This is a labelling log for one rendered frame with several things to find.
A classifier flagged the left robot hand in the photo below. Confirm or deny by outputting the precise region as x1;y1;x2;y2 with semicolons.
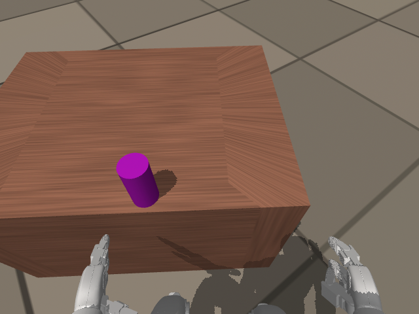
74;234;138;314

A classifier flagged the can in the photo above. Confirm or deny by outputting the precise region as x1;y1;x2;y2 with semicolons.
116;153;159;208

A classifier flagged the right robot hand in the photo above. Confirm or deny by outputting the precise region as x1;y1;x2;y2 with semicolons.
321;236;383;314

